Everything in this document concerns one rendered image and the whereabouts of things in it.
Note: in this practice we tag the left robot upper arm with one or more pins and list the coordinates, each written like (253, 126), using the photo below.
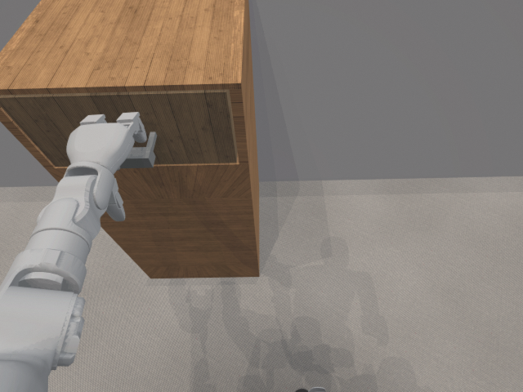
(40, 329)

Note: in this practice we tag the robot left forearm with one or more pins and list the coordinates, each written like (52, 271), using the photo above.
(55, 256)

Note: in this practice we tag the cabinet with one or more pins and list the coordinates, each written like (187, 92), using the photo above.
(181, 220)

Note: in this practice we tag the handle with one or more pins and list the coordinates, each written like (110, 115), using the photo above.
(142, 157)

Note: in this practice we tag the drawer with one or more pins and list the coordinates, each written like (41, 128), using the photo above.
(191, 126)

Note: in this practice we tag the robot left hand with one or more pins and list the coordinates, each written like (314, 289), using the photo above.
(107, 144)

